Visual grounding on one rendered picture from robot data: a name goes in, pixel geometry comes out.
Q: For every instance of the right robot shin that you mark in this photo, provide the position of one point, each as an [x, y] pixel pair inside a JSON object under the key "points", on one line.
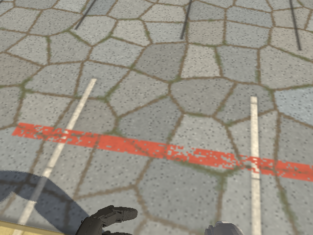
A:
{"points": [[222, 221]]}

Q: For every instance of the right robot thigh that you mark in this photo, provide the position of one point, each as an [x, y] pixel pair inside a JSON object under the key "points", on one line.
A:
{"points": [[223, 229]]}

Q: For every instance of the left robot hand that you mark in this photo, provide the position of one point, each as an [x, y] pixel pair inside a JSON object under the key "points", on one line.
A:
{"points": [[105, 217]]}

